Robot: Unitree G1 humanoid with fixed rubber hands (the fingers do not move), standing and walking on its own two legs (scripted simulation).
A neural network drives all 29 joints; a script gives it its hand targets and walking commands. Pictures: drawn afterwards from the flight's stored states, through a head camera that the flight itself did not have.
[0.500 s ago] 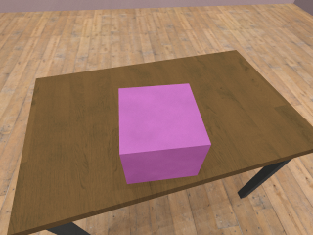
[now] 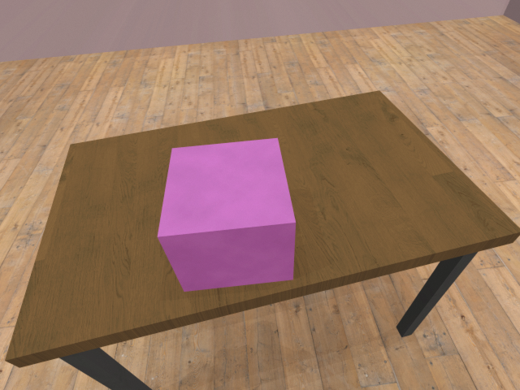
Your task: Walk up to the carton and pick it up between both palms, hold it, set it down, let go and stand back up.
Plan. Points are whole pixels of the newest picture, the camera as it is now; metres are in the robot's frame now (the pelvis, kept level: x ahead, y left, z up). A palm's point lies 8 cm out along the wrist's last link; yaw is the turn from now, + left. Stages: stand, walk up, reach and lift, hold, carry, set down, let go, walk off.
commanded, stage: walk up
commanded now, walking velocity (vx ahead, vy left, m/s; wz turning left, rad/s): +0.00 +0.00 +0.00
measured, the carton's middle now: (231, 213) +0.47 +0.07 -0.01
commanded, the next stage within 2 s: none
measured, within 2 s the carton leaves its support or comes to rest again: neither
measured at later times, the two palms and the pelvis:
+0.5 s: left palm out of the picture -0.02 +0.22 -0.14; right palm out of the picture -0.03 -0.19 -0.15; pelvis -0.01 +0.01 +0.00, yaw -1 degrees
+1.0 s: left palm out of the picture +0.00 +0.33 -0.16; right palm out of the picture +0.02 -0.11 -0.13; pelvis -0.01 +0.11 +0.00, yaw -1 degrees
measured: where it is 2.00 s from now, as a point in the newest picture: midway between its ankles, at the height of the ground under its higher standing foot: outside the picture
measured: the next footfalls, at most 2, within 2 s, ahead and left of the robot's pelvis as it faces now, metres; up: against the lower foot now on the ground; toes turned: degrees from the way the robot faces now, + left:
left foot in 0.06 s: +0.00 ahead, +0.10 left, +0.00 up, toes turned +0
left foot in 0.78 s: +0.03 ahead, +0.21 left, +0.00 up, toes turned +0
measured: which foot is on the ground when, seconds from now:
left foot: up 0.00-0.04, down 0.06-0.52, up 0.54-0.76, down 0.78-1.00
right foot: down 0.00-0.80, up 0.82-1.00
